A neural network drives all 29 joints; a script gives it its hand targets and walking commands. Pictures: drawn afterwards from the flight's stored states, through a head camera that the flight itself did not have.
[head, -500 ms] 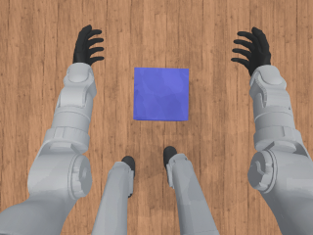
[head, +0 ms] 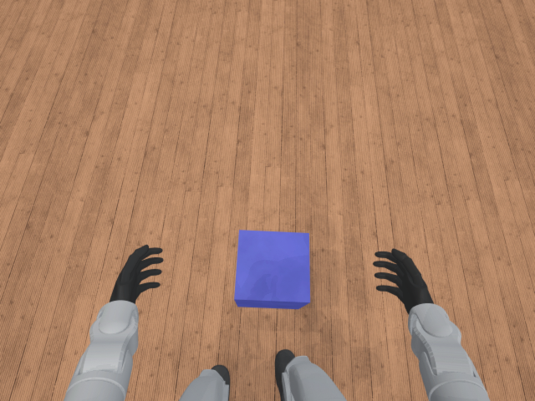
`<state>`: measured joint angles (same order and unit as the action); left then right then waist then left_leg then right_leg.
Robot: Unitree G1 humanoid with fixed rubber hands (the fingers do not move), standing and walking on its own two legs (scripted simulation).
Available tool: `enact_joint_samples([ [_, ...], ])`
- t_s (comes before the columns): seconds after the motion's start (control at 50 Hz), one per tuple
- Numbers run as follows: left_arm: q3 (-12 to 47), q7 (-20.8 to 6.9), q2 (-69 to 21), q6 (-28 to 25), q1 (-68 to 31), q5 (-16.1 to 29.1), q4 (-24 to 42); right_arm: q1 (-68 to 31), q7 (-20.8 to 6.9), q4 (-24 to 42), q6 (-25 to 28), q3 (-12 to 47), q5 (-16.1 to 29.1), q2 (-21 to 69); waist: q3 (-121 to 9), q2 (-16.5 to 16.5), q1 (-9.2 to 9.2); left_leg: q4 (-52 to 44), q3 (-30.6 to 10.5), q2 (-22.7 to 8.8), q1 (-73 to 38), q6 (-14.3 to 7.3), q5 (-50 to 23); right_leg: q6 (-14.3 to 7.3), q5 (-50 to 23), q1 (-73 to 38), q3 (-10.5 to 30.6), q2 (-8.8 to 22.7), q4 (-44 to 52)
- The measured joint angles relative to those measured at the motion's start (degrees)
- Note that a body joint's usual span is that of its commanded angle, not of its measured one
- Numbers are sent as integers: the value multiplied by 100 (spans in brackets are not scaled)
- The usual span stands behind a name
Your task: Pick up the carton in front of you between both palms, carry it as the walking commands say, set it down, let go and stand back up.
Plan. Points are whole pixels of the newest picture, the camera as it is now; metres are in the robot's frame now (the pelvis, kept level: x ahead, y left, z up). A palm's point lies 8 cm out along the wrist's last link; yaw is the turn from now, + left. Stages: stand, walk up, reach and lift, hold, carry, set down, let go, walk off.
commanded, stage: let go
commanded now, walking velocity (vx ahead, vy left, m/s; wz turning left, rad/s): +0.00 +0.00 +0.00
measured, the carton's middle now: (270, 272) +0.39 -0.06 -0.62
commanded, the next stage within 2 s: stand in 0.70 s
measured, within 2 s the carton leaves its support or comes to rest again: neither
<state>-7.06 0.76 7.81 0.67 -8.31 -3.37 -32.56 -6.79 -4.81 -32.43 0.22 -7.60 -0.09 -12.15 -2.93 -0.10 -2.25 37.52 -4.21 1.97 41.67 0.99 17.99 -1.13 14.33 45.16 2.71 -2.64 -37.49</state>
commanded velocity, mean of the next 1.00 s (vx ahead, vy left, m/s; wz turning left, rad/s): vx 0.00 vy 0.00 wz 0.00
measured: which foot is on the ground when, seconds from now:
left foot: down 0.00-1.00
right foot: down 0.00-1.00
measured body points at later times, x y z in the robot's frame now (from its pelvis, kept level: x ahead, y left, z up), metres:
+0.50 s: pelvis +0.02 +0.03 +0.03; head +0.03 +0.03 +0.48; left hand +0.19 +0.26 -0.05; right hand +0.19 -0.20 -0.05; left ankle -0.02 +0.13 -0.71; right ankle +0.02 -0.10 -0.71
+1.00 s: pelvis +0.03 +0.01 +0.02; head +0.04 +0.00 +0.47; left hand +0.16 +0.30 -0.07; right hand +0.18 -0.28 -0.07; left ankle -0.02 +0.13 -0.71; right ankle +0.02 -0.10 -0.71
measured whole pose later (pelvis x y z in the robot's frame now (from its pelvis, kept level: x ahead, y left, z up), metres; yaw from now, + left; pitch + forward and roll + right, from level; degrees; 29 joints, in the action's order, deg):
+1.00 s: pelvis +0.03 +0.01 +0.02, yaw +1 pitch +0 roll +0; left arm -2.8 1.3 18.5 0.7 10.9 -2.5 -41.6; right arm 11.8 1.0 -37.5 -1.6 -2.8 -2.1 -19.3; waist 0.6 1.7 -0.1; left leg 29.9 -4.3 1.4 9.6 -0.2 20.0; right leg -0.7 16.9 12.6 1.5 -2.0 -29.7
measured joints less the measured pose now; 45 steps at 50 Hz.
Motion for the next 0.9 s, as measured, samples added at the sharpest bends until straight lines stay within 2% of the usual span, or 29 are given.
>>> enact_joint_samples([
  [0.2,315,-222,259,-96,1618,186,455,1692,77,564,29,418,85,49,354,-5,116,-991,27,-7,-2218,-157,-163,111,-201,-2289,51,64,1120],
  [0.38,470,-400,428,348,2115,297,715,2018,24,751,-472,492,-22,-21,645,109,226,-1235,94,44,-3458,-277,-100,199,-141,-3532,95,140,1379],
  [0.62,495,-450,371,693,2066,243,835,1933,32,838,-818,473,-93,-6,900,129,243,-1175,101,12,-3853,-255,-9,167,-30,-3917,56,120,1289],
  [0.7,517,-318,384,545,2114,300,680,1954,208,1015,-1109,523,-145,-60,838,106,229,-1083,116,-17,-3800,-219,45,135,41,-3832,57,87,1143],
  [0.78,560,-61,587,315,2018,122,10,1850,477,452,-700,522,-163,-287,538,126,196,-792,66,-30,-3386,-176,161,111,155,-3447,-17,70,880],
  [0.9,440,24,934,105,1976,82,-622,1849,540,-191,-318,446,-204,-605,377,166,203,-673,21,-40,-3171,-146,225,66,251,-3229,-82,64,726],
])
